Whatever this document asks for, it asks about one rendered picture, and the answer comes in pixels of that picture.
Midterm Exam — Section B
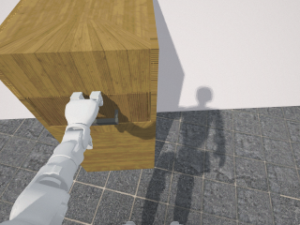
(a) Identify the robot left hand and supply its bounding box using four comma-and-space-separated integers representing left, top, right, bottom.
65, 91, 103, 150

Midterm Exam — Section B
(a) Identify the drawer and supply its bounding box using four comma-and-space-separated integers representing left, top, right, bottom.
26, 92, 150, 127

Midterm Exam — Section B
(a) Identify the left robot upper arm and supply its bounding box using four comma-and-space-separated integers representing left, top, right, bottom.
0, 182, 70, 225

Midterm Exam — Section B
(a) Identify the left robot forearm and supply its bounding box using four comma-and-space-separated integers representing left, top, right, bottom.
9, 123, 91, 220

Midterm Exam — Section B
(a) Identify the cabinet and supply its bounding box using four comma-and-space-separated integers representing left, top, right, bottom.
0, 0, 159, 173

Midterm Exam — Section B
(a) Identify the handle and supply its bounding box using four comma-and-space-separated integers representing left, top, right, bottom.
67, 109, 119, 126

